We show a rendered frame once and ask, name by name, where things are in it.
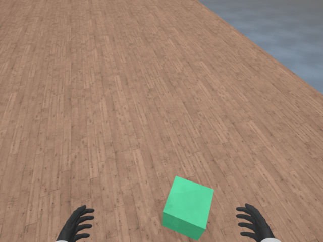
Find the left robot hand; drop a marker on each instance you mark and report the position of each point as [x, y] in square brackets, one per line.
[70, 229]

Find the right robot hand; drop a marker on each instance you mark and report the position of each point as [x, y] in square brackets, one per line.
[259, 225]

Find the carton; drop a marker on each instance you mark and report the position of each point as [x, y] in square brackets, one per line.
[187, 208]

